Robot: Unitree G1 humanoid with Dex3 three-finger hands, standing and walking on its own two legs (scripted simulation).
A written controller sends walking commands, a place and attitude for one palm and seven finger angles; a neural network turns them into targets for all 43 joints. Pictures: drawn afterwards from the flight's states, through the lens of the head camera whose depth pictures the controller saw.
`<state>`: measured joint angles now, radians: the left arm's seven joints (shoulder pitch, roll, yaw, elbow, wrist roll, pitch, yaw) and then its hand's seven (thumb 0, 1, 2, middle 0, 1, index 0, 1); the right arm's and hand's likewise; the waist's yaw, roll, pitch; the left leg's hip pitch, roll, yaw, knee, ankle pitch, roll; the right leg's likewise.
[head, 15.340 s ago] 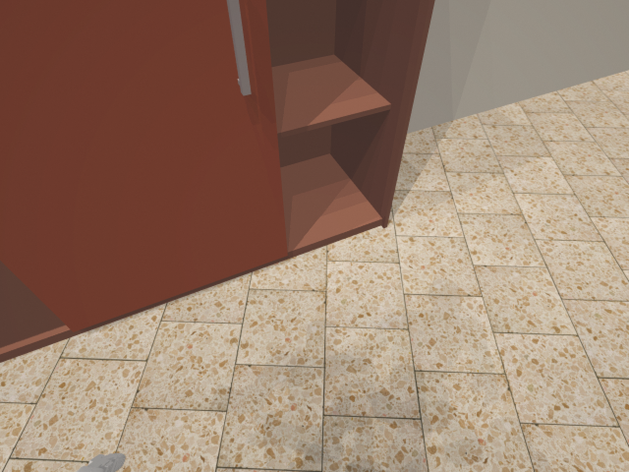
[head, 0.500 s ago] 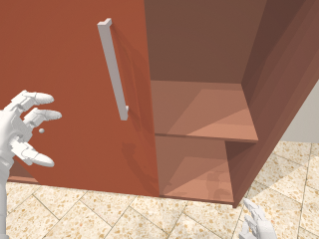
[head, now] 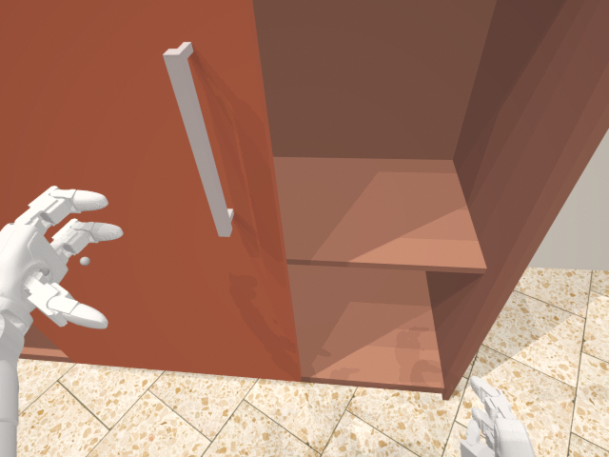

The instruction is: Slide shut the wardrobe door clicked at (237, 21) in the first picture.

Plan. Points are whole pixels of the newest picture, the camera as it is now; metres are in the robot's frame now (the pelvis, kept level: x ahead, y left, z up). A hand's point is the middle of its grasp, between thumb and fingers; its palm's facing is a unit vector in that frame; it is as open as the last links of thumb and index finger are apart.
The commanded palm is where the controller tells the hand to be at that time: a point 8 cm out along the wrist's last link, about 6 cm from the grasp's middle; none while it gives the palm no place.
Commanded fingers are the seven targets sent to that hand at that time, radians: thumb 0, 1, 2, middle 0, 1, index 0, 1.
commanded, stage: move the hooked fingers beside the handle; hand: left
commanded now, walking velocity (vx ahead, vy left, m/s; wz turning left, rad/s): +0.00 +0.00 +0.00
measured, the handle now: (208, 153) +0.49 +0.19 +0.17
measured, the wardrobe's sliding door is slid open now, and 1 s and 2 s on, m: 0.45 0.45 0.45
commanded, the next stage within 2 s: none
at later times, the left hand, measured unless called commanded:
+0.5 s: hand (114, 231) +0.32 +0.26 +0.17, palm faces +0.01 -1.00 -0.09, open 14.0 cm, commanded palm +0.29 +0.31 +0.17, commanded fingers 0.00 -0.50 0.30 -0.30 -1.20 -0.30 -1.20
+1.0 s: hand (139, 207) +0.37 +0.25 +0.17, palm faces +0.01 -1.00 -0.06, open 14.0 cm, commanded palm +0.35 +0.31 +0.17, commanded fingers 0.00 -0.50 0.30 -0.30 -1.20 -0.30 -1.20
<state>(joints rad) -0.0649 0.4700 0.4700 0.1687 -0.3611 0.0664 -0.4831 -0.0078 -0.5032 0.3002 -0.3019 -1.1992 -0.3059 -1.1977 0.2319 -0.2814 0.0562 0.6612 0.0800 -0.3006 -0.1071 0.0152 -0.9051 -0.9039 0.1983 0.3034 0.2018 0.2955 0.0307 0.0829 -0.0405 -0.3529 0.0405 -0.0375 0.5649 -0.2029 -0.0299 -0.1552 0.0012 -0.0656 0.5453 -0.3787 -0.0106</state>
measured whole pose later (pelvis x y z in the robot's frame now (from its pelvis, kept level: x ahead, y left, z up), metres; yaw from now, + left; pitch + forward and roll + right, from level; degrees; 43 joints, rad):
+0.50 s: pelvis +0.01 +0.00 +0.00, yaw -1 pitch +1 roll +0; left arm -0.21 0.46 0.44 0.29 -0.32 0.06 -0.45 -0.01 -0.50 0.30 -0.30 -1.20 -0.31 -1.20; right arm 0.24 -0.28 0.05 0.66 0.07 -0.26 -0.11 0.01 -0.91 -0.90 0.20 0.30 0.20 0.30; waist 0.01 0.08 -0.04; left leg -0.37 0.04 -0.02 0.57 -0.21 -0.03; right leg -0.18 -0.01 -0.05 0.55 -0.38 0.00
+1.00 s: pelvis +0.00 +0.01 +0.00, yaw -1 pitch +1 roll -1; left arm -0.41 0.47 0.40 0.51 -0.26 0.04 -0.38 -0.01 -0.50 0.30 -0.30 -1.20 -0.31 -1.20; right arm 0.27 -0.28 0.05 0.67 0.07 -0.20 -0.11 0.01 -0.91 -0.90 0.20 0.30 0.20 0.30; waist -0.02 0.07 -0.03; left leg -0.39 0.03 -0.01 0.58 -0.21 -0.02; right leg -0.20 -0.01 -0.04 0.55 -0.38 0.00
